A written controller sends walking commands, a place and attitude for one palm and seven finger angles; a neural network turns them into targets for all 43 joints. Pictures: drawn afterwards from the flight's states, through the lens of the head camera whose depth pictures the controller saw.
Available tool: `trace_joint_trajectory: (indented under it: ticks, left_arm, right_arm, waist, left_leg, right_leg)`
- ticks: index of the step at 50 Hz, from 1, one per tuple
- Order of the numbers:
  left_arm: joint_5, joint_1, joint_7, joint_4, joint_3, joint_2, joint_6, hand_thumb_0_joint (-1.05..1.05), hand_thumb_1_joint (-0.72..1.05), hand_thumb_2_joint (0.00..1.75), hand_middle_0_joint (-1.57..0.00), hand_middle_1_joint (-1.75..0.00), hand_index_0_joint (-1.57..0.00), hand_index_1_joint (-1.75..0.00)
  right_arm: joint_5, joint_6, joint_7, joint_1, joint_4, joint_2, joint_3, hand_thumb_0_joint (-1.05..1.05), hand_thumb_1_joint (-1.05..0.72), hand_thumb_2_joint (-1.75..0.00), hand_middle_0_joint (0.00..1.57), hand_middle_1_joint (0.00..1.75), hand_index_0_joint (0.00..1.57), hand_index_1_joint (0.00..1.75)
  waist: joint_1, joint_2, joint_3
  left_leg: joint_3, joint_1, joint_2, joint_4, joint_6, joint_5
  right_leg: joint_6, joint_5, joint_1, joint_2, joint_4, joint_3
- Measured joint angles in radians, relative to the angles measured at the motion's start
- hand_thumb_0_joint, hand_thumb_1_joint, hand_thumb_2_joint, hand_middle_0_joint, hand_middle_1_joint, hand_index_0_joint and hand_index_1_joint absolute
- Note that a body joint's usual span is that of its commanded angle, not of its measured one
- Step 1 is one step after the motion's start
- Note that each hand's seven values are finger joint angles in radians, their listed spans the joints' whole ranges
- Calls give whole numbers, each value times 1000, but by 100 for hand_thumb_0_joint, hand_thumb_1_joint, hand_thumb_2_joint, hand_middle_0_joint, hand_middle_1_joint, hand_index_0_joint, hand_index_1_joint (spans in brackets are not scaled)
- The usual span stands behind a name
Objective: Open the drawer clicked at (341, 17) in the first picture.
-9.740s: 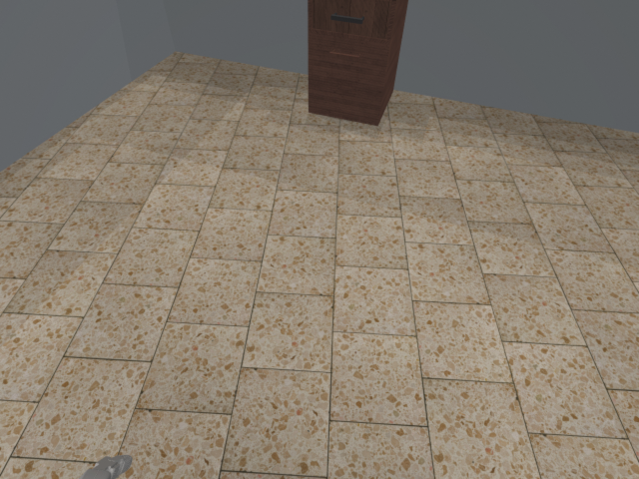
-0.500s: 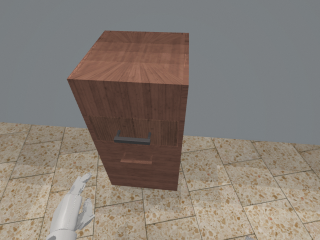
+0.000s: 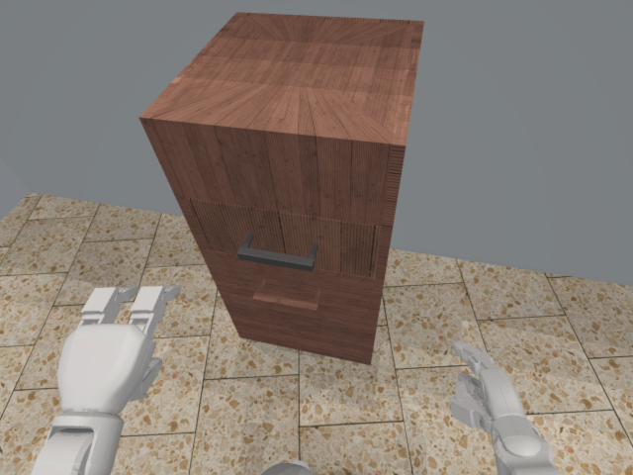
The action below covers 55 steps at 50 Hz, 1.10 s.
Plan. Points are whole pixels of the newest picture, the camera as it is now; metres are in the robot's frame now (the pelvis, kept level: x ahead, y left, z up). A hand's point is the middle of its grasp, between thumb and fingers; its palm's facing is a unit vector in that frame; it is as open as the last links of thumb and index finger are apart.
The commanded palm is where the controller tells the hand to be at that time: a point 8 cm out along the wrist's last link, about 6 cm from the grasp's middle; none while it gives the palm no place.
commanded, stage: raise the hand with hooked fingers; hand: left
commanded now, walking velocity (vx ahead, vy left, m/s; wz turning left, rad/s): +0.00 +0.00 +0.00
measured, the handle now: (278, 251) +0.54 +0.17 -0.14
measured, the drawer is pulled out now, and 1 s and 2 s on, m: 0.00 0.00 0.00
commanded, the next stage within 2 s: move the hooked fingers above the handle in 1.20 s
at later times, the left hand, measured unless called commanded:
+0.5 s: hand (160, 265) +0.32 +0.25 +0.09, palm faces +0.10 -0.11 -0.99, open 13.1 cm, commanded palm +0.29 +0.24 +0.15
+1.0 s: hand (153, 252) +0.33 +0.26 +0.11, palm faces -0.10 -0.12 -0.99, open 13.9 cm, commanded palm +0.31 +0.26 +0.19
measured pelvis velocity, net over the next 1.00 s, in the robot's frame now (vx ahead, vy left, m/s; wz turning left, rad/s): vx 0.02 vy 0.03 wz -0.02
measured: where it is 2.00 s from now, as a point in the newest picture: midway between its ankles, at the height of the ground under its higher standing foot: outside the picture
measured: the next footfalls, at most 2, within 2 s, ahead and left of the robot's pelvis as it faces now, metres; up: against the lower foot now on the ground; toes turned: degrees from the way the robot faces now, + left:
none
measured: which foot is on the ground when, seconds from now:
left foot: down 0.00-1.00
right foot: down 0.00-1.00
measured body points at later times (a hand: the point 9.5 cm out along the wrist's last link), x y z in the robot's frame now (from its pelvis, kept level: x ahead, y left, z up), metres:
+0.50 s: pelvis +0.05 +0.01 +0.03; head +0.10 -0.03 +0.48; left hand +0.31 +0.25 +0.15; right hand +0.24 -0.24 -0.08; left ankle +0.01 +0.09 -0.68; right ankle +0.01 -0.07 -0.68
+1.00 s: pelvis +0.02 +0.03 +0.05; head +0.04 +0.01 +0.50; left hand +0.33 +0.26 +0.16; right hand +0.20 -0.20 -0.06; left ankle +0.01 +0.09 -0.68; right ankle +0.01 -0.07 -0.68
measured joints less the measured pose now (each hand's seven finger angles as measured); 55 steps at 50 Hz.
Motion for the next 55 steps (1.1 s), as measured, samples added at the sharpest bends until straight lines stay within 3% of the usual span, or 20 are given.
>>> trace_joint_trajectory:
  ticks: [4, 8, 14, 17, 21, 24, 27, 31, 37, 40, 45, 47, 50, 55]
  left_arm:
    - [-63, -9, -96, 11, -9, -26, 74, 0, 18, 59, -27, -75, -27, -76]
    - [-89, 63, -162, -27, -23, -25, 63, 0, 10, 55, -28, -81, -27, -82]
    - [-38, 66, -122, -69, -2, 25, -31, 0, -5, 49, -29, -90, -29, -91]
    - [-33, 16, -87, -70, 31, 42, -45, 0, -12, 46, -30, -95, -29, -96]
    - [-80, -55, -89, -49, 51, 28, 14, 0, -21, 42, -30, -101, -30, -102]
    - [-111, -107, -141, -23, 29, 16, 81, 0, -27, 39, -30, -105, -30, -106]
    - [-113, -161, -213, 6, -11, 19, 123, 0, -34, 36, -31, -110, -30, -111]
    - [-95, -226, -283, 21, -59, 36, 116, 0, -41, 33, -32, -114, -31, -115]
    - [-81, -339, -300, 50, -62, 74, 78, 0, -47, 31, -32, -118, -32, -119]
    - [-101, -418, -322, 108, -52, 84, 112, 0, -48, 30, -32, -119, -32, -120]
    - [-142, -490, -422, 195, -45, 89, 168, 0, -49, 30, -32, -119, -31, -120]
    - [-148, -472, -461, 198, -48, 86, 153, 0, -49, 30, -32, -119, -31, -120]
    - [-143, -418, -489, 165, -61, 78, 84, -1, -49, 30, -32, -119, -31, -120]
    - [-113, -351, -414, 87, -62, 87, -70, 0, -49, 30, -32, -120, -32, -120]
  right_arm:
    - [33, 31, 8, 35, 19, 32, 31, 1, -90, -89, 20, 30, 20, 30]
    - [33, 30, 5, 93, 45, 27, 42, 1, -90, -89, 20, 30, 20, 30]
    - [4, 30, -4, 123, 83, -27, -13, 1, -90, -89, 20, 30, 20, 30]
    - [2, 38, -1, 113, 97, -49, -50, 1, -90, -89, 20, 30, 20, 30]
    - [23, 47, 5, 96, 103, -59, -78, 1, -91, -89, 20, 30, 20, 30]
    - [44, 55, 2, 87, 98, -52, -72, 1, -91, -90, 20, 30, 20, 30]
    - [54, 62, -3, 76, 89, -40, -54, 1, -91, -90, 20, 30, 20, 30]
    - [53, 66, -12, 59, 78, -23, -35, 1, -91, -89, 20, 30, 20, 30]
    - [62, 74, -16, 45, 84, -5, -23, 1, -91, -89, 20, 30, 20, 30]
    - [78, 86, -16, 50, 88, -2, -17, 1, -90, -89, 20, 30, 20, 30]
    - [95, 104, -12, 81, 79, -1, 1, 1, -90, -89, 20, 30, 20, 30]
    - [93, 103, -8, 99, 72, -2, 3, 1, -90, -89, 20, 30, 20, 30]
    - [80, 96, -6, 123, 72, -8, -4, 1, -90, -89, 20, 30, 20, 30]
    - [64, 79, -17, 146, 97, -18, -27, 1, -90, -89, 20, 30, 20, 30]
  waist:
    - [-18, 4, 8]
    - [-34, -13, 17]
    - [-32, -13, 43]
    - [-35, 0, 41]
    - [-40, 19, 25]
    - [-41, 20, 18]
    - [-43, 9, 25]
    - [-44, 1, 46]
    - [-37, 12, 55]
    - [-35, 24, 56]
    - [-45, 24, 67]
    - [-51, 20, 73]
    - [-55, 16, 88]
    - [-42, 12, 108]
  left_leg:
    - [26, 75, 3, -99, 0, 23]
    - [38, 144, 2, -195, 0, 38]
    - [18, 166, -1, -232, 1, 42]
    - [12, 159, -5, -227, 4, 37]
    - [14, 174, -12, -242, 9, 42]
    - [17, 208, -15, -274, 12, 53]
    - [15, 246, -17, -306, 14, 66]
    - [5, 288, -15, -334, 16, 83]
    - [-2, 327, -17, -362, 20, 107]
    - [-6, 340, -21, -378, 23, 122]
    - [-7, 359, -26, -412, 29, 152]
    - [-4, 363, -25, -419, 31, 159]
    - [-1, 364, -25, -421, 34, 164]
    - [4, 353, -26, -410, 39, 167]
  right_leg:
    - [4, 15, 55, 6, -72, 40]
    - [6, 36, 115, 7, -155, 66]
    - [6, 44, 145, 9, -205, 64]
    - [9, 38, 140, 5, -203, 59]
    - [17, 38, 154, -2, -215, 64]
    - [21, 47, 184, -5, -240, 71]
    - [23, 60, 221, -8, -269, 71]
    - [23, 81, 270, -7, -309, 65]
    - [29, 108, 317, -11, -350, 59]
    - [34, 123, 333, -16, -370, 56]
    - [40, 150, 352, -22, -401, 57]
    - [43, 158, 355, -23, -410, 60]
    - [46, 167, 358, -23, -417, 62]
    - [50, 172, 348, -24, -409, 66]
